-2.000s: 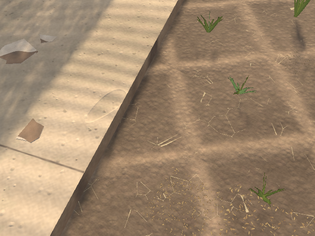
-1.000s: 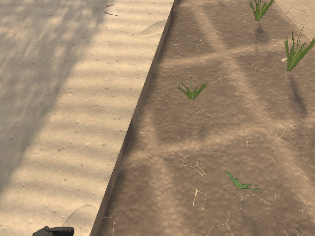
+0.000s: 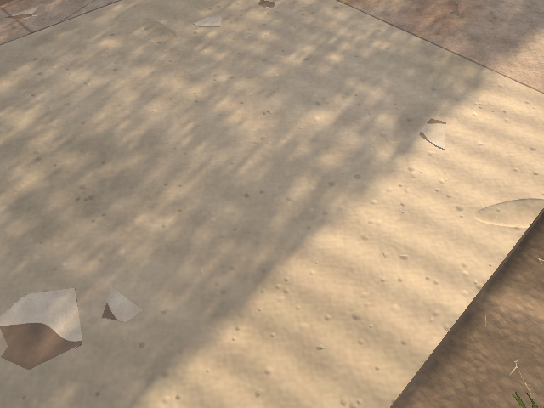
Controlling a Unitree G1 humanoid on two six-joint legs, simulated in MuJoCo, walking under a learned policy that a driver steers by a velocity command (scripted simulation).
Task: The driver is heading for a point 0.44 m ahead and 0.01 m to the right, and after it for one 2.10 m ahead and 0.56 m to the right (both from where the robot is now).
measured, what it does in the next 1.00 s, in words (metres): climbs: left foot 0.09 m higher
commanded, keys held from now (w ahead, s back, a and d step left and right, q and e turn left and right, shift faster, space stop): w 0.40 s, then e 0.60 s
